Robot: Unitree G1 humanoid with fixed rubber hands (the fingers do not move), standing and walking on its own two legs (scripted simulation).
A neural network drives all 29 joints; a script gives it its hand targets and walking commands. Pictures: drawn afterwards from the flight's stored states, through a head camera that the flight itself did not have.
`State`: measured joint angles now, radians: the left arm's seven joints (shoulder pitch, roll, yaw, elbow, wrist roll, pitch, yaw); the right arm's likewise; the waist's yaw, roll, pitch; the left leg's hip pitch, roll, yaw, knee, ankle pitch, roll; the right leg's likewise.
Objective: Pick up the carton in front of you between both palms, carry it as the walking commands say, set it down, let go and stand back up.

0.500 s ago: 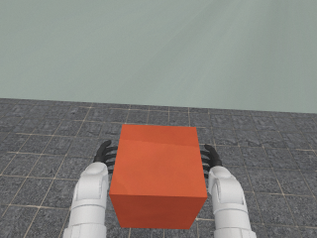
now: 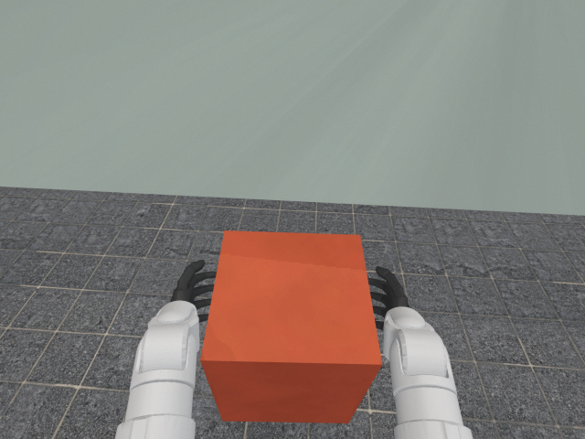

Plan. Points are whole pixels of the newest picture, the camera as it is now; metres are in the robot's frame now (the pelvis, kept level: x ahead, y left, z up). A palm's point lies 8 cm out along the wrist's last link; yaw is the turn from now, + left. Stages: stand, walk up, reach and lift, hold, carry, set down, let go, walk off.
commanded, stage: carry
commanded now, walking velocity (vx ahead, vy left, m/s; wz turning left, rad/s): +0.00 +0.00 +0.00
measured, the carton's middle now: (289, 331) +0.31 +0.01 -0.03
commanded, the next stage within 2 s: hold in 0.16 s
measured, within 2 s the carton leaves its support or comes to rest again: neither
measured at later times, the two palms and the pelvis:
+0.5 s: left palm (170, 302) +0.30 +0.17 +0.06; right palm (380, 310) +0.31 -0.12 +0.04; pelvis +0.01 +0.01 +0.01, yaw +1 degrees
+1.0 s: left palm (170, 297) +0.32 +0.18 +0.05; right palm (373, 300) +0.33 -0.12 +0.04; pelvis +0.03 +0.02 +0.01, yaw +1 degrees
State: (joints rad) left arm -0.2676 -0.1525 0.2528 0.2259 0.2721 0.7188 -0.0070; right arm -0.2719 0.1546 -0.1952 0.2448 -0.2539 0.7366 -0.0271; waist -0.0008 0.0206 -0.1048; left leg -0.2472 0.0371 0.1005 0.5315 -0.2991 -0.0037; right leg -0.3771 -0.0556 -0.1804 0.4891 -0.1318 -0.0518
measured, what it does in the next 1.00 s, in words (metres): stands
